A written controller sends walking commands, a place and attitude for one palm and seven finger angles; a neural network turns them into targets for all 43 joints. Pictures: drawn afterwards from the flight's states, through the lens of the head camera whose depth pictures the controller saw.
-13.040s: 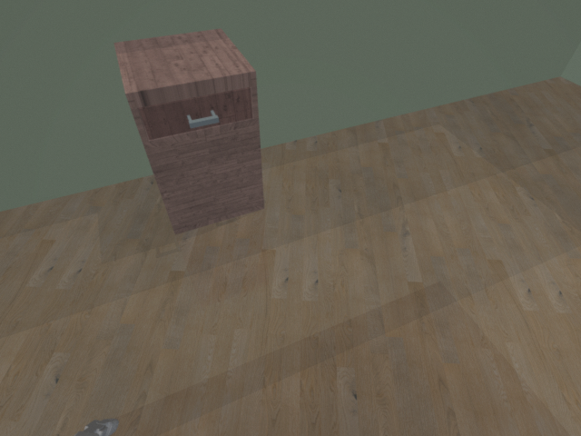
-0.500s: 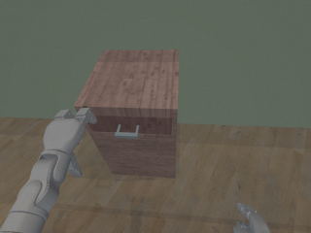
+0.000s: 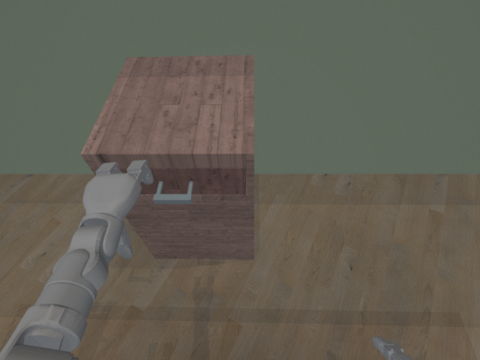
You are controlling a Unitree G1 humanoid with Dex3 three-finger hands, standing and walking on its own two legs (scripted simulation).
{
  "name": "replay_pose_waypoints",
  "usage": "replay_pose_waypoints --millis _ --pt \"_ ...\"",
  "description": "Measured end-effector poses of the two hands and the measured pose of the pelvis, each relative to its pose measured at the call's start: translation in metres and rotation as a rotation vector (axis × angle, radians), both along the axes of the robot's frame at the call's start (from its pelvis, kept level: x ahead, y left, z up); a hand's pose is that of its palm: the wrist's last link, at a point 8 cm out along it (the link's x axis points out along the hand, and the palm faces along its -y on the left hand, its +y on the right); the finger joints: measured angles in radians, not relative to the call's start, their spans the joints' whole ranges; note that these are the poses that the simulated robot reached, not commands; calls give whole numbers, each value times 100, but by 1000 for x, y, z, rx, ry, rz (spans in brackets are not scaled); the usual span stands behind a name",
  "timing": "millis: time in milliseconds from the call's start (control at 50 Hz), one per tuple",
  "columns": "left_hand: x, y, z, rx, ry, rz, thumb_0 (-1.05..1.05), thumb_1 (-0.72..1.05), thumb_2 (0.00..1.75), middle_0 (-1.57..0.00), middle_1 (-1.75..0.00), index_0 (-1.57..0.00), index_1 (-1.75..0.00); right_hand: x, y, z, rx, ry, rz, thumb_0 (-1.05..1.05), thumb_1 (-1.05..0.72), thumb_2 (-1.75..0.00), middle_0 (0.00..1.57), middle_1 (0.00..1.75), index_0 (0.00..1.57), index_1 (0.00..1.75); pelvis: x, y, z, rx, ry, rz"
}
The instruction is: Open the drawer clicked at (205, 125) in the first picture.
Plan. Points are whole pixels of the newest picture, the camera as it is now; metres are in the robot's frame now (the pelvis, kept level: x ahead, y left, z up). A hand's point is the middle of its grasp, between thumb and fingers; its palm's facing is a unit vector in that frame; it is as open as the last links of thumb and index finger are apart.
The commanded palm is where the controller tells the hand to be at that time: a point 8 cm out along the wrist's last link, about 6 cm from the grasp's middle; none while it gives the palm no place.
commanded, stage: move the hooked fingers above the handle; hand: left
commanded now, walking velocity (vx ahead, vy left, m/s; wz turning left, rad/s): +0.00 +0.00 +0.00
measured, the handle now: (174, 192) +0.54 +0.22 -0.18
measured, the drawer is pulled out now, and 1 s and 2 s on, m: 0.00 0.00 0.00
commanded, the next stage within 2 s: none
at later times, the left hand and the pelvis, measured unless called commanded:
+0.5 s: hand (151, 210) +0.41 +0.22 -0.06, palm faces -0.11 -0.05 -0.99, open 13.8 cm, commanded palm +0.41 +0.22 -0.01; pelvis -0.01 +0.01 -0.03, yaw +0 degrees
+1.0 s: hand (174, 200) +0.47 +0.20 -0.12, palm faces -0.08 -0.04 -1.00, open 13.8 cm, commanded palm +0.47 +0.19 -0.08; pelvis -0.03 +0.02 -0.09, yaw -1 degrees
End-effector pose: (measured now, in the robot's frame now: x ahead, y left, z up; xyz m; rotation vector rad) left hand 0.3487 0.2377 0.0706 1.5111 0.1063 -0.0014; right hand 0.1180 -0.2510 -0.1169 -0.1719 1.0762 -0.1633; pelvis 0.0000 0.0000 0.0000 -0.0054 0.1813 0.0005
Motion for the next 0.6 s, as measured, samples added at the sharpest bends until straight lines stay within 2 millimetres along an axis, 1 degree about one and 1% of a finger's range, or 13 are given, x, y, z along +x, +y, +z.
replay_pose_waypoints --millis 100,180,240,300,360,420,500,600 --pt "7 -11 -22 -27 59 -54 0 -49 30 -32 -120 -32 -120 -24 -10 -4 -31 68 -43 1 -91 -90 20 30 20 30 4 1 -3 -2 21 -6" --pt "14 -20 -29 -43 15 -117 0 -49 30 -32 -120 -32 -120 -39 -16 -8 -57 109 -63 1 -91 -90 20 30 20 30 4 2 -8 -3 44 -7" --pt "22 -17 -35 -29 -30 -112 0 -49 30 -32 -120 -32 -120 -47 -18 -14 -65 132 -69 1 -91 -90 20 30 20 30 1 3 -14 -5 70 -6" --pt "30 -9 -43 3 -53 -71 0 -49 30 -32 -120 -32 -120 -53 -17 -21 -62 147 -71 1 -91 -90 20 30 20 30 -2 3 -20 -7 99 -6" --pt "35 -3 -50 32 -44 -29 0 -49 30 -32 -120 -32 -120 -58 -14 -27 -50 159 -76 1 -91 -90 20 30 20 30 -4 5 -25 -10 120 -7" --pt "38 -3 -60 37 -2 -10 0 -49 30 -32 -120 -32 -120 -64 -9 -33 -39 173 -80 1 -91 -90 20 30 20 30 -6 7 -28 -14 133 -4" --pt "45 -15 -73 11 42 -49 0 -49 30 -32 -120 -32 -120 -74 -4 -36 -43 191 -83 0 -91 -90 20 30 20 30 -9 8 -33 -18 149 1" --pt "59 -32 -81 -14 -4 -126 0 -49 30 -32 -120 -32 -120 -90 -3 -43 -65 213 -95 0 -91 -90 20 30 20 30 -14 10 -43 -24 186 -1"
